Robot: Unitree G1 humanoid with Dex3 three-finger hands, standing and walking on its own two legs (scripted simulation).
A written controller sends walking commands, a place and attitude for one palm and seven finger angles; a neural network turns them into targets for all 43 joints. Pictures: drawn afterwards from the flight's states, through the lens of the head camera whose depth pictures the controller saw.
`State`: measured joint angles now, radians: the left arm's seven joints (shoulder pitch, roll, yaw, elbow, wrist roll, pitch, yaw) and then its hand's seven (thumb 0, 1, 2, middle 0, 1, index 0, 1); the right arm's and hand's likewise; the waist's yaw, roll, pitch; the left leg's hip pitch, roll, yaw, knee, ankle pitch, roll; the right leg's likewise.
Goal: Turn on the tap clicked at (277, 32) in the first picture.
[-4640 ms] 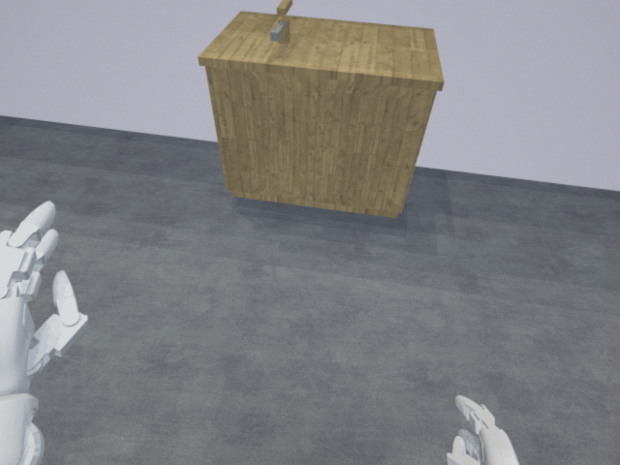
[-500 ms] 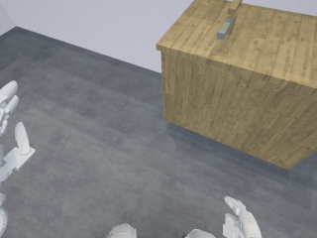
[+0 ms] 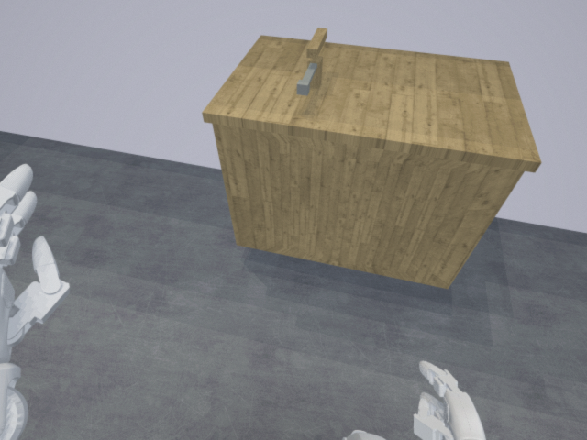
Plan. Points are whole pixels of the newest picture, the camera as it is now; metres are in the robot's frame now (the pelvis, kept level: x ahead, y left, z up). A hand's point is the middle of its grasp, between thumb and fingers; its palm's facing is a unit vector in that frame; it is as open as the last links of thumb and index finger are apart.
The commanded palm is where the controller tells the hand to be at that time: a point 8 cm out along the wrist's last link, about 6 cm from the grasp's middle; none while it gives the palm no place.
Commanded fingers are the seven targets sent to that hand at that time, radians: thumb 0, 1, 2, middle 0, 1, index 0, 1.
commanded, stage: turn to face it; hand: left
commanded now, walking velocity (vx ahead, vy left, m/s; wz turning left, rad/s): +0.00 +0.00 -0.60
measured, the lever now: (303, 87) +0.90 +0.08 +0.02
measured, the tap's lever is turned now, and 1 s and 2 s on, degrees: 0 0 0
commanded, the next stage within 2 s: take the last steps up to it in 0.78 s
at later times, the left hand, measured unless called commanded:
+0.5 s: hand (189, 303) +0.20 +0.12 +0.18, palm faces +0.15 -0.89 -0.44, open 7.4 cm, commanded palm +0.16 +0.18 +0.18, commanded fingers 0.00 0.90 0.90 -0.20 -0.30 -0.20 -0.30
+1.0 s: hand (298, 372) +0.15 +0.02 +0.18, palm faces -0.07 -0.86 -0.51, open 7.4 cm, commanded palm +0.13 +0.10 +0.18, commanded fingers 0.00 0.90 0.90 -0.20 -0.30 -0.20 -0.30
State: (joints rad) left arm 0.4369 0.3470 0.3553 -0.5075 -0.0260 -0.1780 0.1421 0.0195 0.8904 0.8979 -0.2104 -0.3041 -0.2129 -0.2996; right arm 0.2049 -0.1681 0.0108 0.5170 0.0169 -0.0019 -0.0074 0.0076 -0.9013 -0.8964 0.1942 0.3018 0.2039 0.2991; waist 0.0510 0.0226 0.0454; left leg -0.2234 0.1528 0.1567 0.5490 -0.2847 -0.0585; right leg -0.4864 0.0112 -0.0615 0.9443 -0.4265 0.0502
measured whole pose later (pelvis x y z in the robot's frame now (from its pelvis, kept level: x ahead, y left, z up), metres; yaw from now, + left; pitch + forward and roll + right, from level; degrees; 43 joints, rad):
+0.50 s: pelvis -0.07 -0.05 +0.00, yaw -16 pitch +1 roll +2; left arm 0.50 0.40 0.39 -0.56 -0.05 -0.19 0.15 0.02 0.89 0.90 -0.22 -0.30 -0.22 -0.30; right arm 0.20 -0.29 -0.05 0.56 0.01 0.05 -0.03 0.01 -0.90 -0.90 0.19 0.30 0.20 0.30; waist 0.00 -0.03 0.03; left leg -0.25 0.03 0.07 0.55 -0.40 -0.03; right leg -0.43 0.10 0.05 0.48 -0.07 -0.08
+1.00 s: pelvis -0.14 -0.08 +0.00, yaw -26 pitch +1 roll +2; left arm 0.55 0.40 0.38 -0.55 -0.04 -0.21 0.14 0.02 0.89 0.90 -0.22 -0.31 -0.22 -0.30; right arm 0.19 -0.23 -0.01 0.62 0.00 0.00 -0.04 0.01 -0.90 -0.90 0.20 0.30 0.21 0.30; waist -0.04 0.01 0.06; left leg -0.40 0.04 0.06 0.89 -0.44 -0.04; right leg -0.37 0.02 -0.05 0.50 -0.15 -0.08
